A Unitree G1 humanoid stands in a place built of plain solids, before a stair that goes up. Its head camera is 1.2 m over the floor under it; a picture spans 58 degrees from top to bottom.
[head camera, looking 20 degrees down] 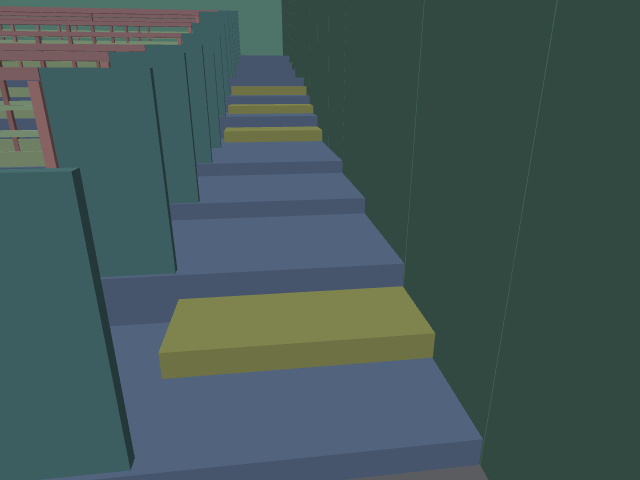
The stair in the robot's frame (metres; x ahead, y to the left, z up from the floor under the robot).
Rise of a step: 0.12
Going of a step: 0.44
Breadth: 1.10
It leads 7 degrees to the left of straight ahead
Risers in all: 3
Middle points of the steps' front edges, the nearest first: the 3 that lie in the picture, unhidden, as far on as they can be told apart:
1.03 0.01 0.11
1.47 0.07 0.23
1.91 0.13 0.36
